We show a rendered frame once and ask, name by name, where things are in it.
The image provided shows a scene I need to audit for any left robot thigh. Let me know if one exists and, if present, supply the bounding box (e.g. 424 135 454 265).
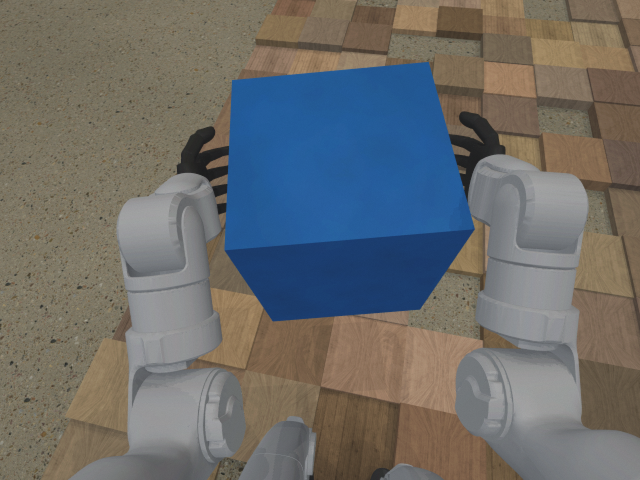
238 421 316 480

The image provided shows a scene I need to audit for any left robot upper arm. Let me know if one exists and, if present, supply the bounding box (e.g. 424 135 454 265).
68 367 246 480

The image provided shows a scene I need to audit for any right robot hand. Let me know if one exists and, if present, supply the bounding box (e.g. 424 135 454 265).
449 111 506 202

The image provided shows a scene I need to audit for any carton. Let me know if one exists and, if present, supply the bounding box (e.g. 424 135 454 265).
224 62 475 321

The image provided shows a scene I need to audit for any robot right shin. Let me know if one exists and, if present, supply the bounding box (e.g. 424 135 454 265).
387 463 413 474

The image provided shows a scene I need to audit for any robot left forearm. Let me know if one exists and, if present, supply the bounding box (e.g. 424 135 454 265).
116 173 223 446

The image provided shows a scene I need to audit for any right robot upper arm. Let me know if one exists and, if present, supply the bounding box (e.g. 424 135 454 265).
455 348 640 480

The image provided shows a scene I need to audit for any left robot hand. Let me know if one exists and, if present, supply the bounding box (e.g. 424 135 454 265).
177 126 229 215

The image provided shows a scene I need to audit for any robot right forearm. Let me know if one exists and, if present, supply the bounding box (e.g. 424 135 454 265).
468 154 589 414

